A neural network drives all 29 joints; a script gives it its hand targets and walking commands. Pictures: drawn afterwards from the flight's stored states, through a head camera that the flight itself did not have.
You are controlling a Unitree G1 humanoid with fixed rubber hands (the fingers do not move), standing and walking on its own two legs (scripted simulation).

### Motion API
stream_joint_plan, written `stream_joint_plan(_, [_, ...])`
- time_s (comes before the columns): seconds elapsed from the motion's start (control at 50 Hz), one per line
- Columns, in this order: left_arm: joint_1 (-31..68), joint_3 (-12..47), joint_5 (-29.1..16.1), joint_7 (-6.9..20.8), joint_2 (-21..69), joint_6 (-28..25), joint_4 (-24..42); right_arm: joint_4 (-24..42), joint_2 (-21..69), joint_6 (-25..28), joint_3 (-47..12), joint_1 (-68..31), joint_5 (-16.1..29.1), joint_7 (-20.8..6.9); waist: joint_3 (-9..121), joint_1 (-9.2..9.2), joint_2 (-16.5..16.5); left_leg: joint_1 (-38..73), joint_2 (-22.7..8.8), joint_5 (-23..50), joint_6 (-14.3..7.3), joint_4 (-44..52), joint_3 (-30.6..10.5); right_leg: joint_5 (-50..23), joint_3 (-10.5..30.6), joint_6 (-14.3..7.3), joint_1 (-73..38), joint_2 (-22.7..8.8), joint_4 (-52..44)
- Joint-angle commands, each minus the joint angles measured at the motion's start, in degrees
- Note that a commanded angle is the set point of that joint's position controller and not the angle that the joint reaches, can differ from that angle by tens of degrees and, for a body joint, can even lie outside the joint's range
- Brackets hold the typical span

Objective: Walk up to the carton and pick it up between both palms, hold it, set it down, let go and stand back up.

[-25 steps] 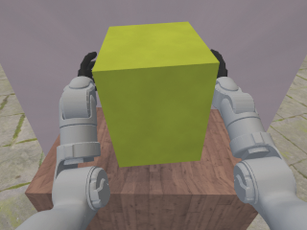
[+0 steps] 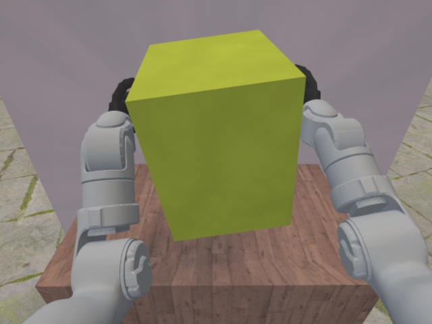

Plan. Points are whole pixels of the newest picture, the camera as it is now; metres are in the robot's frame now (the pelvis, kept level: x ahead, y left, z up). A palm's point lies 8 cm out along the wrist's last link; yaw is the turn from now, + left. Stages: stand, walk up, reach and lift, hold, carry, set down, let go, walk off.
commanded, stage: hold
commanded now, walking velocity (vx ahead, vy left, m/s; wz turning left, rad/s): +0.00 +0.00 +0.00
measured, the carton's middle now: (218, 132) +0.40 -0.01 +0.23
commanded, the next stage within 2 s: none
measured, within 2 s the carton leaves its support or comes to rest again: neither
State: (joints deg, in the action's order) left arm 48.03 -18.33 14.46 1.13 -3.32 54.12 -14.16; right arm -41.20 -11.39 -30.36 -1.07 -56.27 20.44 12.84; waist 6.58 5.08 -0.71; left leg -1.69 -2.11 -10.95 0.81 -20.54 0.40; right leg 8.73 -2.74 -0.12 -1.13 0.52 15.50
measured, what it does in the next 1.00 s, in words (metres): stands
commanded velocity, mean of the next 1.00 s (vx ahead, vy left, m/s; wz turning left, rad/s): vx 0.00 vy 0.00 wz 0.00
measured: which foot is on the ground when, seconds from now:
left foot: down 0.00-1.00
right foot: down 0.00-1.00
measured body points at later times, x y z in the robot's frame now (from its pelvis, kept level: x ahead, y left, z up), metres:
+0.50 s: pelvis -0.01 -0.01 +0.00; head -0.12 +0.00 +0.44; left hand +0.35 +0.16 +0.30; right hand +0.36 -0.16 +0.32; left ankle +0.01 +0.12 -0.75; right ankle +0.01 -0.12 -0.75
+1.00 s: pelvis -0.01 +0.00 +0.00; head -0.12 +0.00 +0.44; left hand +0.36 +0.16 +0.31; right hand +0.37 -0.16 +0.32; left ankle +0.01 +0.12 -0.75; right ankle +0.01 -0.12 -0.75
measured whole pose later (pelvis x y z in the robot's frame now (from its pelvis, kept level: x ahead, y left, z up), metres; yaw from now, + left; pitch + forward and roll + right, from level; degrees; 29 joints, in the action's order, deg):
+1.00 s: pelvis -0.01 +0.00 +0.00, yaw +1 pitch -5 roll -1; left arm 55.0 -18.5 11.3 0.8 -6.4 52.7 -26.8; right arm -50.1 -12.9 -34.5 -1.0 -64.1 21.1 13.9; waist 11.3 3.7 0.5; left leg -6.2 -2.0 -10.0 1.2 -21.2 -1.2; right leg 8.2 -2.1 -0.6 3.2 1.2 16.3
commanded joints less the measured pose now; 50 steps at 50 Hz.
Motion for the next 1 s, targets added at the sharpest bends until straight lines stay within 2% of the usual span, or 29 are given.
stream_joint_plan(0.0, [48.52,22.75,-11.78,8.6,29.15,-7.24,9.93,17.78,37.46,-0.47,-13.69,-48.65,8.79,-7.31,17.67,-0.37,2.02,0.66,4.23,15.36,1.39,2.17,0.27,-12.88,1.61,2.39,-6.31,4.24,0.17])
stream_joint_plan(0.12, [51.44,22.07,-12.41,8.75,28.95,-7.48,8.6,16.19,38.15,-1.39,-12.48,-50.8,9.05,-7.74,18.23,-0.93,2.29,-1.36,4.1,12.14,1.25,2.73,0.29,-10.73,2.14,2.06,-5.82,4.03,0.06])
stream_joint_plan(0.14, [51.57,22.92,-12.91,8.65,29.43,-7.55,10.11,17.43,38.18,-1.31,-12.66,-50.73,9.69,-7.78,20.19,-0.61,2.53,-0.78,4.05,13.68,1.34,2.39,0.2,-12.38,2.04,2.17,-6.51,4.08,0.51])
stream_joint_plan(0.22, [51.63,21.42,-13.05,8.48,28.43,-7.67,7.15,15.2,38.42,-2.07,-11.96,-51.17,9.45,-7.78,18.89,-1.21,1.68,-1.44,4.3,11.13,0.94,2.71,0.26,-10.35,2.15,2.45,-4.89,3.74,-0.11])
stream_joint_plan(0.3, [52.88,19.62,-12.38,8.75,27.39,-7.9,5.15,12.01,38.69,-2.7,-10.45,-51.33,8.26,-7.79,17.47,-1.19,0.92,-3.18,4.13,8.19,0.33,3.16,0.08,-8.16,2.55,2.43,-4.29,3.38,-0.34])
stream_joint_plan(0.36, [55.19,19.18,-12.8,9.06,26.88,-8.26,3.82,9.51,38.36,-2.95,-9.14,-52.06,8.06,-8.02,17.7,-0.73,2.03,-4.39,4.32,5.88,0.34,3.58,0.31,-5.7,2.39,2.3,-3.96,3.13,-0.28])
stream_joint_plan(0.38, [55.93,20.15,-13.5,9.01,27.43,-8.55,4.65,10.18,38.32,-2.73,-9.06,-52.04,8.3,-8.09,18.88,-0.56,2.89,-4.42,4.24,6.53,0.63,3.41,0.38,-6.64,2.38,2.05,-4.14,3.25,0.12])
stream_joint_plan(0.42, [55.81,19.38,-13.38,9.05,27.21,-8.68,2.72,9.73,38.19,-2.77,-8.85,-53.09,8.02,-8.1,18.7,-0.85,2.24,-4.62,4.28,6.04,0.36,3.62,0.18,-5.86,2.24,2.22,-3.64,3.17,-0.01])
stream_joint_plan(0.48, [56.93,19.59,-13.9,9.11,27.65,-9.0,1.2,9.14,38.15,-2.82,-8.02,-54.28,8.0,-7.93,18.45,-0.3,2.64,-5.29,4.09,5.11,0.48,3.38,-0.17,-5.19,2.57,1.99,-3.12,3.1,-0.25])
stream_joint_plan(0.6, [57.82,18.25,-14.33,8.72,27.18,-9.8,0.38,7.81,38.75,-2.85,-8.27,-54.83,8.47,-7.94,19.64,-1.37,2.36,-5.44,4.09,6.42,0.27,3.21,-0.31,-5.79,2.54,2.06,-3.09,3.17,-0.06])
stream_joint_plan(0.68, [57.85,17.61,-14.24,8.77,27.33,-9.83,-1.53,6.81,38.28,-2.94,-7.8,-55.38,8.45,-7.95,19.28,-1.38,1.92,-5.81,4.09,5.96,0.3,3.38,-0.15,-5.33,2.5,2.06,-3.04,3.21,-0.03])
stream_joint_plan(0.78, [58.86,18.81,-15.56,8.51,28.4,-10.21,0.23,8.18,38.1,-2.79,-7.71,-55.97,9.68,-8.01,21.45,-0.96,2.79,-5.17,3.9,8.24,0.9,2.65,-0.74,-7.57,2.74,1.88,-3.65,3.44,0.27])
stream_joint_plan(0.88, [58.22,17.96,-15.37,8.11,27.48,-10.14,0.4,8.19,38.37,-3.43,-8.68,-54.87,10.25,-7.81,20.83,-1.22,1.47,-4.66,4.01,9.06,0.67,2.3,-1.07,-8.63,3.04,2.2,-3.19,3.46,0.14])
stream_joint_plan(0.98, [57.96,18.29,-15.25,8.15,28.06,-9.78,0.97,8.7,37.8,-3.63,-8.71,-54.56,10.75,-7.74,21.01,-1.14,2.53,-4.42,3.91,10.53,1.15,2.04,-1.34,-10.06,3.03,1.94,-3.89,3.63,0.33])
